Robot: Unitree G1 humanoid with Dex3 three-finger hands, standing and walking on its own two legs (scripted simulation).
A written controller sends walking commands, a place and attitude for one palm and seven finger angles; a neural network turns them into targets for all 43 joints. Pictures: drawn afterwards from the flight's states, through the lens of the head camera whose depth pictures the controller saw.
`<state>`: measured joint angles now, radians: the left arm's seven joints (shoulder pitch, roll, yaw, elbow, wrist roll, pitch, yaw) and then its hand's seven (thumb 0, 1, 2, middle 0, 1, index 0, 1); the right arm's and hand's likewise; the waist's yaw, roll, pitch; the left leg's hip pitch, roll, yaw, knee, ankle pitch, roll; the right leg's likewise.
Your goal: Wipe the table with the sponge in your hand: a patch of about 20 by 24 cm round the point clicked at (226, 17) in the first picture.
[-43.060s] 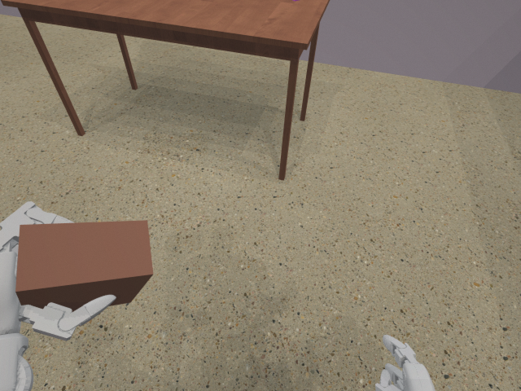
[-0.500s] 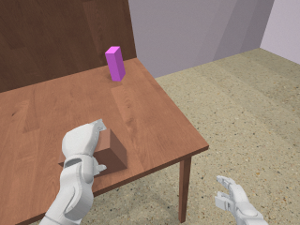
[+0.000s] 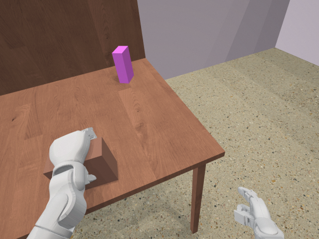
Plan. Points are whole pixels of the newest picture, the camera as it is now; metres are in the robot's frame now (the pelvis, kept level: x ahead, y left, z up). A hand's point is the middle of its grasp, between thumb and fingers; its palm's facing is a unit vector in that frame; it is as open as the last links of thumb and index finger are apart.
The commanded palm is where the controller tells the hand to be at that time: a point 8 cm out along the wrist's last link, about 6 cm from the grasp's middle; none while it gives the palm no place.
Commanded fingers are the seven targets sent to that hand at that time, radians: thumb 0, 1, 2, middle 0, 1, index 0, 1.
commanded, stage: wipe forward along the middle lane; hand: left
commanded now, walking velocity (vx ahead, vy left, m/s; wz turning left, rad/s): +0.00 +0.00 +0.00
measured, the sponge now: (87, 170) +0.27 +0.24 +0.05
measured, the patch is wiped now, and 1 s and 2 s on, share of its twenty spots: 1.00 1.00 1.00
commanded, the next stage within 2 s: slide back across to the first lane in 1.40 s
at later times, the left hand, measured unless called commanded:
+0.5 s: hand (82, 149) +0.31 +0.26 +0.09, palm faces +0.03 -0.08 -1.00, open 10.2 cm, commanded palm +0.28 +0.26 +0.12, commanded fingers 0.00 0.10 1.30 -1.20 -1.60 -1.20 -1.60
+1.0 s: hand (83, 136) +0.35 +0.27 +0.09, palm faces -0.03 -0.05 -1.00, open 10.1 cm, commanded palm +0.33 +0.28 +0.12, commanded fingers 0.00 0.10 1.30 -1.20 -1.60 -1.20 -1.60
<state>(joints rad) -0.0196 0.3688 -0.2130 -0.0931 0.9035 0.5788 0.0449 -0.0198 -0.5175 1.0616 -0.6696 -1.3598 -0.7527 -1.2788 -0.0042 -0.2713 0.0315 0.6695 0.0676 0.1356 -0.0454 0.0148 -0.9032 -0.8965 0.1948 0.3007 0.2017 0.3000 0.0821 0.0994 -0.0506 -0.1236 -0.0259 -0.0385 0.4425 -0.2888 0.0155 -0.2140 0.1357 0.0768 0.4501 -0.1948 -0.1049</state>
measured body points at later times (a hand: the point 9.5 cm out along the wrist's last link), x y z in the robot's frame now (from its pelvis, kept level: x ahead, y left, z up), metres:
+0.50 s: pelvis -0.01 +0.01 +0.00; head -0.03 -0.03 +0.45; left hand +0.30 +0.26 +0.14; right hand +0.22 -0.19 -0.09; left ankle -0.03 +0.13 -0.74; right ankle +0.02 -0.05 -0.74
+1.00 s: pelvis -0.01 +0.00 +0.00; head -0.01 -0.03 +0.45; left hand +0.35 +0.27 +0.14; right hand +0.17 -0.24 -0.12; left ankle -0.03 +0.13 -0.74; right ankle +0.02 -0.05 -0.74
